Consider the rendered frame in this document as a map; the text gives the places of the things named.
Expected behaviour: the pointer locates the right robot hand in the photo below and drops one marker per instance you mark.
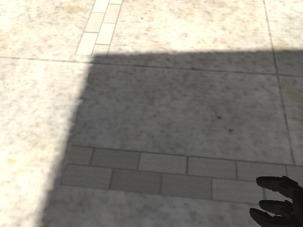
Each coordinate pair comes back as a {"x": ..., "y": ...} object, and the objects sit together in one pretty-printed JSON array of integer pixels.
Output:
[{"x": 287, "y": 214}]

